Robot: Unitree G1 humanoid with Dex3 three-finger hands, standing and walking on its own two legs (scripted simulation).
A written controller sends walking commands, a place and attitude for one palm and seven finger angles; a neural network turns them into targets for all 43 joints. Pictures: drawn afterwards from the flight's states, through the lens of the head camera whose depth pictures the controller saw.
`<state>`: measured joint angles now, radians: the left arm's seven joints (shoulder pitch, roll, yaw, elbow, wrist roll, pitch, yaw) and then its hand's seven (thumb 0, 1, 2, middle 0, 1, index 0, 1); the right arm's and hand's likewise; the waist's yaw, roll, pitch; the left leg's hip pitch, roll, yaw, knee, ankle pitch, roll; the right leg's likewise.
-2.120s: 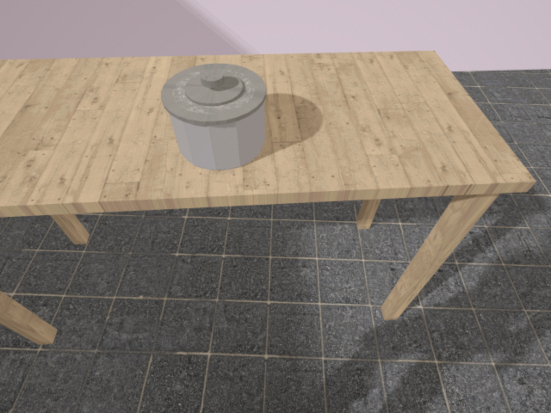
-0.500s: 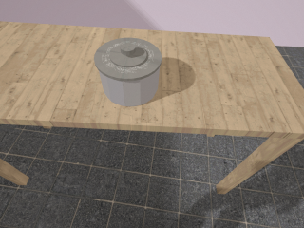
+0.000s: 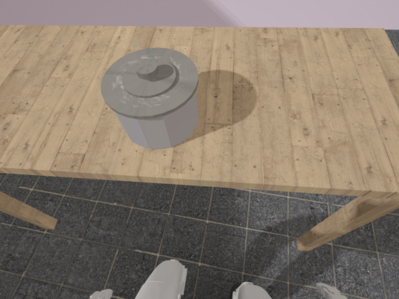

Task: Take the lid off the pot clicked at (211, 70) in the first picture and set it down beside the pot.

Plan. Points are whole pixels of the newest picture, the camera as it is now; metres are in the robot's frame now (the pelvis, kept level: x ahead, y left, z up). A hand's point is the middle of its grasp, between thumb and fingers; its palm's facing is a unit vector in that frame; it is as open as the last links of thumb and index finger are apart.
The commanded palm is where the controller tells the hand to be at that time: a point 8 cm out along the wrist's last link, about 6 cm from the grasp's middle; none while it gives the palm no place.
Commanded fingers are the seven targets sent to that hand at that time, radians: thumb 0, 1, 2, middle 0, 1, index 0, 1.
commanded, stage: come to a stop and stand still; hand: left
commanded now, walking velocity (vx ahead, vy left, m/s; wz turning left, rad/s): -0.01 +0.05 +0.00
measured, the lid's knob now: (146, 69) +0.48 +0.13 +0.16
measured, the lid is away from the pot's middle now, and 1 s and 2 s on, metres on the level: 0.00 0.00 0.00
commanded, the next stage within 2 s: look again from close up in 0.94 s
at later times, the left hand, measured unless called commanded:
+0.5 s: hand out of the picture -0.03 +0.29 -0.17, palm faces +0.02 -0.96 -0.28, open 7.4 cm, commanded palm none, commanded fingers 0.00 0.90 0.90 -0.20 -0.30 -0.20 -0.30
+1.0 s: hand out of the picture -0.06 +0.31 -0.17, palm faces +0.02 -0.98 -0.18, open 7.4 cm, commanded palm none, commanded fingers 0.00 0.90 0.90 -0.20 -0.30 -0.20 -0.30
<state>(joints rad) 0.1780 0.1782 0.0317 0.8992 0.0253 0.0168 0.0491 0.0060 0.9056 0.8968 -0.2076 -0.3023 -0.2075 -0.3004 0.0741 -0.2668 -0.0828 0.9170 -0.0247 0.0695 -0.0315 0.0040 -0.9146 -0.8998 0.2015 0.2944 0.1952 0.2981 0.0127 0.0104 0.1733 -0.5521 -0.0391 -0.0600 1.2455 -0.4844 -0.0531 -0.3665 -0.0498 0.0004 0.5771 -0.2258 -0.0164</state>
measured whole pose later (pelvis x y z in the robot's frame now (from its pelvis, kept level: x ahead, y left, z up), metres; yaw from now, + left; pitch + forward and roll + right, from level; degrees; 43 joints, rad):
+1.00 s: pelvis -0.06 +0.13 +0.00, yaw -1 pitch -2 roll -1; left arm 0.33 0.16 0.01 1.04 0.02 0.04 0.02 0.01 0.91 0.90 -0.20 -0.30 -0.20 -0.30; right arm 0.32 -0.14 -0.01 1.04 -0.02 0.02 -0.03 0.02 -0.93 -0.90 0.21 0.30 0.20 0.30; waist 0.01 0.01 0.01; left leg -0.23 -0.09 0.07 0.46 -0.20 0.11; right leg -0.28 -0.03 0.04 0.49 -0.23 -0.01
